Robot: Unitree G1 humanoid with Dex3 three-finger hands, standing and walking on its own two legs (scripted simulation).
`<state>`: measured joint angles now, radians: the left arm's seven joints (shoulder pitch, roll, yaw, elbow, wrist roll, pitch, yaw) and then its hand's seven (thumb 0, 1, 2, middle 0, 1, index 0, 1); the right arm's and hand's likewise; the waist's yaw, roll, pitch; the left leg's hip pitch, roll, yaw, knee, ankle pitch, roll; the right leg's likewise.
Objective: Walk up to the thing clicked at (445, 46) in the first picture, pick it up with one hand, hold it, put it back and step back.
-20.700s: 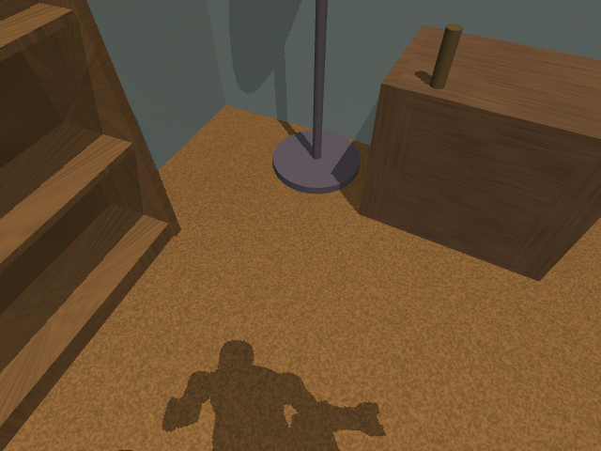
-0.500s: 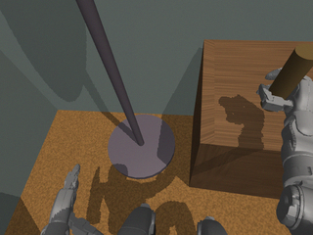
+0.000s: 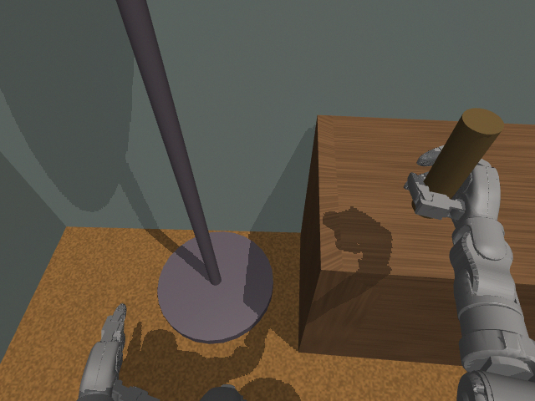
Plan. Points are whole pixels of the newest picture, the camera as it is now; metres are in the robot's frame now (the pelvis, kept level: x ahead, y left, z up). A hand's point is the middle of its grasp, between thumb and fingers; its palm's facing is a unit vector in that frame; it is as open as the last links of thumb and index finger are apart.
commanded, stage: lift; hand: right
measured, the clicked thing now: (450, 170) +0.39 -0.20 +0.14
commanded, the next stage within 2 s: hold in 0.78 s
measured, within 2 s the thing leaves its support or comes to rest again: neither
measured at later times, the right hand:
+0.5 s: hand (440, 186) +0.36 -0.18 +0.15, palm faces +0.14 +0.99 +0.00, open 5.8 cm
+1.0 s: hand (451, 180) +0.35 -0.18 +0.17, palm faces +0.14 +0.99 +0.00, open 5.8 cm
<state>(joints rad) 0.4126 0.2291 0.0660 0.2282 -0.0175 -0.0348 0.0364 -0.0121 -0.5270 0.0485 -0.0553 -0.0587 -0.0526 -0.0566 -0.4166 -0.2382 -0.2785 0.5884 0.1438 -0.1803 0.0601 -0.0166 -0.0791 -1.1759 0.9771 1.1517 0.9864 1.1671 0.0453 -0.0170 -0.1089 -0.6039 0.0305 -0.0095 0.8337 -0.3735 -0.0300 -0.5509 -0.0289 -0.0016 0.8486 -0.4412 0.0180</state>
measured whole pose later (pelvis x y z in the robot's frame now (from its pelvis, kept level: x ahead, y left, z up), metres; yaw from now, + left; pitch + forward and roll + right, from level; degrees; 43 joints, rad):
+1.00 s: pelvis +0.01 +0.00 +0.03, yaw +0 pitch +1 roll +0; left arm 0.30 0.22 0.11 0.49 -0.03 -0.07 0.06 -0.01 -0.54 0.06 -0.05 -0.06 -0.04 -0.06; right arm -0.18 -0.19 -0.20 0.11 0.19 0.11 0.02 -0.02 -0.08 -1.17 0.97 1.15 0.98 1.17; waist 0.00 -0.05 -0.04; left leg -0.31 0.03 0.00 0.59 -0.29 -0.03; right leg -0.26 -0.02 0.00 0.60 -0.35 0.02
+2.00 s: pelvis +0.01 +0.00 +0.04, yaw -1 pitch -1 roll +0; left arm 0.23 0.21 0.11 0.62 -0.03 -0.12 0.05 -0.01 -0.53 0.05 -0.06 -0.06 -0.05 -0.06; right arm -0.13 -0.19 -0.20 -0.01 0.20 0.21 0.03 -0.02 -0.08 -1.17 0.98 1.15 0.99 1.17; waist 0.00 -0.05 -0.02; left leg -0.23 0.03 0.01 0.51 -0.26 -0.03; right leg -0.18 -0.02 0.01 0.50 -0.31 0.02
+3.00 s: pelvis +0.01 +0.00 +0.04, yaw -1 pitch -2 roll +0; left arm 0.22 0.20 0.11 0.64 -0.03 -0.12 0.05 -0.01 -0.53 0.05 -0.06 -0.06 -0.06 -0.06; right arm -0.11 -0.18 -0.19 0.00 0.19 0.18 0.03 -0.02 -0.08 -1.18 0.98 1.14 0.99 1.16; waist 0.00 -0.05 -0.02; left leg -0.22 0.04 0.01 0.49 -0.24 -0.03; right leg -0.17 -0.02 0.00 0.50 -0.30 0.02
